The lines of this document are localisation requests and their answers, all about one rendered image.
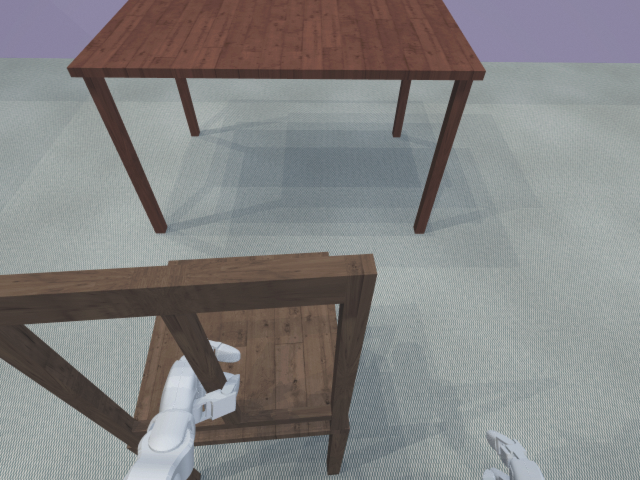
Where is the table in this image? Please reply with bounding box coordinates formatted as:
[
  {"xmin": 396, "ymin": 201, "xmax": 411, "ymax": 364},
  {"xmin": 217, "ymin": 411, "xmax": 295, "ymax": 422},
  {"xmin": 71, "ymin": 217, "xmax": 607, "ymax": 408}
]
[{"xmin": 67, "ymin": 0, "xmax": 486, "ymax": 234}]

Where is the right robot hand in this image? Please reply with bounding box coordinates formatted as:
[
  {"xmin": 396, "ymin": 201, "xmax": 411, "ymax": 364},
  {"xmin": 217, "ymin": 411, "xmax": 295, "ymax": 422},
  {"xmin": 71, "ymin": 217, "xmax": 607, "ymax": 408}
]
[{"xmin": 482, "ymin": 430, "xmax": 545, "ymax": 480}]

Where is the left robot hand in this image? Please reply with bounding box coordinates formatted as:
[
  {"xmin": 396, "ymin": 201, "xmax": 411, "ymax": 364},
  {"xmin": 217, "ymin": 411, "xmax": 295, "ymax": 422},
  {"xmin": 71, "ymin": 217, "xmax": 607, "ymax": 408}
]
[{"xmin": 159, "ymin": 340, "xmax": 241, "ymax": 424}]

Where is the robot left forearm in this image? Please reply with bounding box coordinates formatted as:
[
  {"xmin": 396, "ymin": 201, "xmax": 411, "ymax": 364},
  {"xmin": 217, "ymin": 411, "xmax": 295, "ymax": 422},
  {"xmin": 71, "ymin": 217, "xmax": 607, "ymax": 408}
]
[{"xmin": 123, "ymin": 409, "xmax": 196, "ymax": 480}]

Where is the chair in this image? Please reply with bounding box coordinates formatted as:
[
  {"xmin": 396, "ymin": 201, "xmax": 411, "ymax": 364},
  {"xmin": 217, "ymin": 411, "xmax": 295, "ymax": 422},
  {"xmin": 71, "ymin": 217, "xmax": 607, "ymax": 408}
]
[{"xmin": 0, "ymin": 252, "xmax": 377, "ymax": 480}]

